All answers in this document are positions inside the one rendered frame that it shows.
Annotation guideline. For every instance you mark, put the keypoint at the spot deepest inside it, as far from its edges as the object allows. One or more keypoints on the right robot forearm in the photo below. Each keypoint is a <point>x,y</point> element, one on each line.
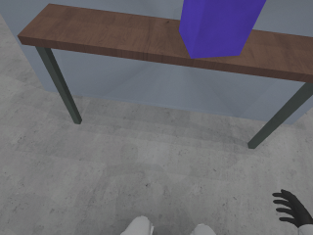
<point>306,229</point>

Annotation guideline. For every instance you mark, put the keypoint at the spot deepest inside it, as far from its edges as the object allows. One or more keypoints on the left robot thigh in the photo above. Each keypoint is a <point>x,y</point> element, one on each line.
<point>139,226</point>

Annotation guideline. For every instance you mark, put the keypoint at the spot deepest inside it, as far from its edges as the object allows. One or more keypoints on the right robot thigh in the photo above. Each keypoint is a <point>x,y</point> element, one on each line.
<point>203,230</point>

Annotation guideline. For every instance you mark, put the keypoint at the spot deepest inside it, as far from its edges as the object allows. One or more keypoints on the carton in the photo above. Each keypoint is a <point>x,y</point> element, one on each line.
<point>217,28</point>

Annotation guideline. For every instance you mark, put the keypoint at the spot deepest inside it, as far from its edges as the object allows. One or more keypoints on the table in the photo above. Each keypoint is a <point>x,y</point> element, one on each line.
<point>158,40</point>

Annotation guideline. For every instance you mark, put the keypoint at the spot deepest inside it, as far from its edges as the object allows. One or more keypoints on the robot right hand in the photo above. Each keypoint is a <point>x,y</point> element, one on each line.
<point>298,211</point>

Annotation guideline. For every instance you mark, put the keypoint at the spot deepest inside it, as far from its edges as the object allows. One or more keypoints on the robot thigh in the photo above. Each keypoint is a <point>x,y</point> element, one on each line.
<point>139,226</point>
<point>203,230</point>

